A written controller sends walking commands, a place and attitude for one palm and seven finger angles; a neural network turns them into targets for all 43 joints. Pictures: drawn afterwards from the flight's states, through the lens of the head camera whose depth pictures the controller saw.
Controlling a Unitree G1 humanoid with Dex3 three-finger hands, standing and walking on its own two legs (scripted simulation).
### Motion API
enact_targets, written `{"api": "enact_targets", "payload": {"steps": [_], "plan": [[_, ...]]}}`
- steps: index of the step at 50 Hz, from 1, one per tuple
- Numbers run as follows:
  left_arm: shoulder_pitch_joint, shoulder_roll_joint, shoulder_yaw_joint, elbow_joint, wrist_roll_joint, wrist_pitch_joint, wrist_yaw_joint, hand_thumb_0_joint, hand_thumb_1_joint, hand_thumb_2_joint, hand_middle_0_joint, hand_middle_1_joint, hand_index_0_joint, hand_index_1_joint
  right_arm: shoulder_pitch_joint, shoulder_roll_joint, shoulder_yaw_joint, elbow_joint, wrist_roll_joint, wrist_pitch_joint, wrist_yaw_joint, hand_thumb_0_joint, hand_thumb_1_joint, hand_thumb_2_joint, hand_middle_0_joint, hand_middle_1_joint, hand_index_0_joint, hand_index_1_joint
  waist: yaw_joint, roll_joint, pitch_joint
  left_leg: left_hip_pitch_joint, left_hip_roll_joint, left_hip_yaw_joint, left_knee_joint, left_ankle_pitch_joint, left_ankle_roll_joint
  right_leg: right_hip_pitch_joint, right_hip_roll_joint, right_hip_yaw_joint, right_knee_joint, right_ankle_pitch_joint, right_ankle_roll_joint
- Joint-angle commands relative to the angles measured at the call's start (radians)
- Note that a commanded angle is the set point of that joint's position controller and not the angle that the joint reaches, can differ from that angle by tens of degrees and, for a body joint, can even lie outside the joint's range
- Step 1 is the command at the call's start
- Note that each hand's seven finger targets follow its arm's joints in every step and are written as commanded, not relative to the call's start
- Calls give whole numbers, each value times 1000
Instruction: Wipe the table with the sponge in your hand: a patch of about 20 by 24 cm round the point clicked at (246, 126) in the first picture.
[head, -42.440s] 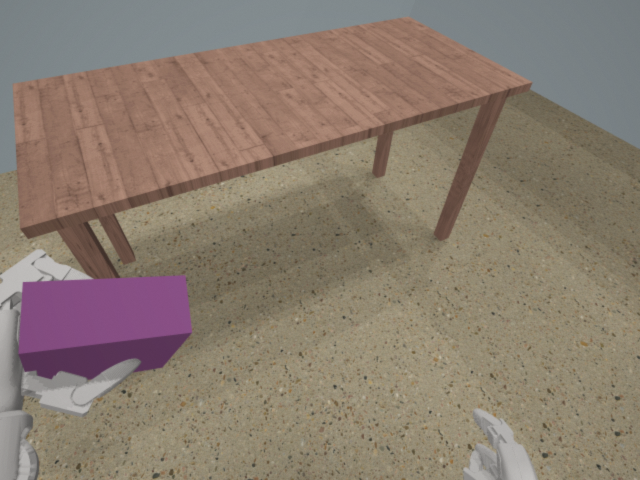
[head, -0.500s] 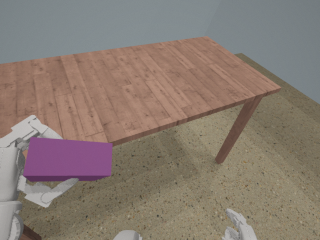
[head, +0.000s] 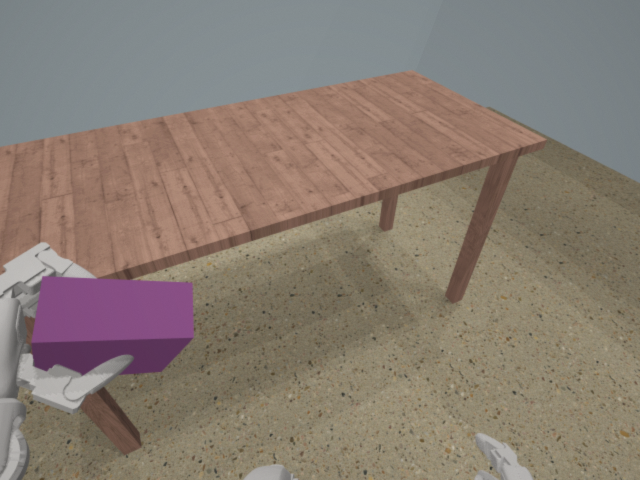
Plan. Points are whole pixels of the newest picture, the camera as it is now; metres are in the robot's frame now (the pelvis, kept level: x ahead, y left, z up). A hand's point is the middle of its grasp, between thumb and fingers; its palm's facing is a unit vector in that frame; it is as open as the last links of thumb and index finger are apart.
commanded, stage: stop stepping back and stand still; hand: left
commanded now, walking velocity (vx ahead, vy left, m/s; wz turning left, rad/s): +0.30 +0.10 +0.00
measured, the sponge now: (134, 332) +0.22 +0.21 +0.15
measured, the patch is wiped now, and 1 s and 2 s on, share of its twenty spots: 1.00 1.00 1.00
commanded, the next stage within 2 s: stand and wait in 0.90 s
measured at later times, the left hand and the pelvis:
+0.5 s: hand out of the picture +0.09 +0.24 +0.19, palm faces +0.44 -0.81 -0.39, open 9.8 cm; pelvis -0.12 -0.01 -0.01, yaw +0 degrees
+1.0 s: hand out of the picture +0.05 +0.22 +0.17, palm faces +0.42 -0.83 -0.38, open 9.8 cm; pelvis -0.16 -0.03 +0.00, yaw +0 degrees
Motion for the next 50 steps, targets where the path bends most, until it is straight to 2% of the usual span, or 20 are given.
{"api": "enact_targets", "payload": {"steps": [1, 4, 8, 10, 12, 14, 17, 21, 23, 25, 27, 34, 35, 36, 37, 41, 46, 47, 49, 50], "plan": [[-232, 166, 68, -203, -18, -81, -8, 0, 100, 1300, -1200, -1600, -1200, -1600, -148, -139, -62, -199, 15, -57, 0, 0, -900, -900, 200, 300, 200, 300, -35, -310, 43, 35, 39, -95, 452, 126, 5, -397, -367, 413, -393, -171, -142], [-249, 175, 43, -254, -11, -86, 0, 0, 100, 1300, -1200, -1600, -1200, -1600, -156, -106, -33, -173, 3, -65, -6, 0, -900, -900, 200, 300, 200, 300, -29, -18, 39, 157, 45, 9, 158, 105, 34, -514, -319, 283, -353, -276, -89], [-136, 208, 93, -330, -15, -84, 36, 0, 100, 1300, -1200, -1600, -1200, -1600, -100, -106, -33, -177, 8, -129, -34, 0, -900, -900, 200, 300, 200, 300, 5, -138, -141, 322, 0, 79, -351, -58, 73, -290, -296, 307, -258, -282, -73], [-93, 212, 129, -377, -16, -95, 47, 0, 100, 1300, -1200, -1600, -1200, -1600, -72, -106, -26, -198, 0, -140, -45, 0, -900, -900, 200, 300, 200, 300, -7, -46, -243, 406, -12, 110, -701, 1, 82, -142, -207, 232, -50, -225, -31], [-57, 206, 148, -393, -27, -98, 57, 0, 100, 1300, -1200, -1600, -1200, -1600, -81, -127, -42, -232, -8, -139, -45, 0, -900, -900, 200, 300, 200, 300, 3, 258, -202, 442, 141, -42, -917, 183, 126, -182, -12, 58, 406, -194, 39], [-101, 222, 132, -411, -13, -108, 66, 0, 100, 1300, -1200, -1600, -1200, -1600, -109, -89, -33, -212, -4, -152, -39, 0, -900, -900, 200, 300, 200, 300, -41, 384, -70, 428, 293, -299, -817, 314, 230, -493, -58, 144, 648, -258, 52], [-128, 148, 96, -140, -20, -110, 26, 0, 100, 1300, -1200, -1600, -1200, -1600, -73, -135, -43, -109, 14, -156, -5, 0, -900, -900, 200, 300, 200, 300, -5, -20, 159, 219, 282, -152, -790, 223, 179, -436, -122, 197, 500, -132, 36], [-151, 128, 78, -75, -26, -77, 14, 0, 100, 1300, -1200, -1600, -1200, -1600, -68, -158, -45, -172, 4, -134, -24, 0, -900, -900, 200, 300, 200, 300, -4, 21, 40, 184, 187, -71, -613, 5, 133, -37, -72, 48, 23, 18, 58], [-99, 104, 46, -69, -20, -59, 8, 0, 100, 1300, -1200, -1600, -1200, -1600, -83, -148, -40, -185, 10, -126, -21, 0, -900, -900, 200, 300, 200, 300, -2, -103, -7, 103, 71, 11, -393, -133, 103, 118, -45, 11, -104, 57, 61], [-128, 154, 77, -132, -18, -75, 15, 0, 100, 1300, -1200, -1600, -1200, -1600, -136, -131, -62, -203, 8, -111, -23, 0, -900, -900, 200, 300, 200, 300, 4, -423, -34, -56, -47, 63, 59, -183, 51, 50, -354, 586, -351, -369, -101], [-199, 183, 89, -266, -16, -112, 7, 0, 100, 1300, -1200, -1600, -1200, -1600, -111, -150, -78, -166, 4, -115, -7, 0, -900, -900, 200, 300, 200, 300, -2, -400, -84, -21, 0, -57, 215, -43, 29, -13, -389, 653, -392, -310, -144], [-64, 207, 124, -401, -11, -110, 61, 0, 100, 1300, -1200, -1600, -1200, -1600, -133, -89, -19, -152, -23, -119, -48, 0, -900, -900, 200, 300, 200, 300, -21, -37, -50, 435, -1, 93, -502, -43, 64, -374, -246, 242, -209, -480, -60], [-69, 197, 125, -392, -11, -114, 71, 0, 100, 1300, -1200, -1600, -1200, -1600, -126, -115, -23, -163, -30, -125, -56, 0, -900, -900, 200, 300, 200, 300, -20, 88, -54, 402, 21, 15, -657, -157, 85, -325, -175, 197, -59, -471, -38], [-94, 172, 118, -394, -13, -119, 80, 0, 100, 1300, -1200, -1600, -1200, -1600, -120, -154, -32, -170, -34, -132, -56, 0, -900, -900, 200, 300, 200, 300, -21, 351, -31, 362, 177, -303, -852, -394, 153, -358, -34, 85, 257, -369, 18], [-153, 188, 130, -395, 3, -119, 88, 0, 100, 1300, -1200, -1600, -1200, -1600, -124, -137, -35, -177, -19, -149, -52, 0, -900, -900, 200, 300, 200, 300, -20, 392, 1, 281, 296, -429, -951, -396, 224, -398, -5, 83, 535, -287, 52], [-72, 133, 100, -206, 1, -93, 73, 0, 100, 1300, -1200, -1600, -1200, -1600, -84, -119, -50, -152, 1, -145, -19, 0, -900, -900, 200, 300, 200, 300, -16, 80, 9, 319, 238, -260, -814, -108, 184, -379, -94, 122, 442, -171, 59], [-6, 80, 39, -163, -17, -65, 59, 0, 100, 1300, -1200, -1600, -1200, -1600, -135, -131, -27, -188, -14, -125, -28, 0, -900, -900, 200, 300, 200, 300, 11, 36, 30, 134, 140, -118, -726, -152, 91, 81, -25, 20, -126, -61, 68], [-10, 94, 44, -176, -10, -69, 57, 0, 100, 1300, -1200, -1600, -1200, -1600, -131, -130, -31, -188, -19, -120, -28, 0, -900, -900, 200, 300, 200, 300, 13, -46, 2, 101, 92, -53, -593, -89, 72, 166, -51, 61, -200, -12, 50], [-67, 152, 61, -231, -5, -76, 50, 0, 100, 1300, -1200, -1600, -1200, -1600, -153, -119, -45, -185, -18, -102, -21, 0, -900, -900, 200, 300, 200, 300, -1, -331, -27, -15, -25, 33, -166, -31, 21, 152, -366, 557, -382, -42, -86], [-152, 186, 90, -289, -12, -98, 53, 0, 100, 1300, -1200, -1600, -1200, -1600, -168, -109, -43, -183, -22, -105, -22, 0, -900, -900, 200, 300, 200, 300, 3, -270, -21, -26, -11, 9, -58, -24, 8, 143, -419, 579, -387, 88, -124]]}}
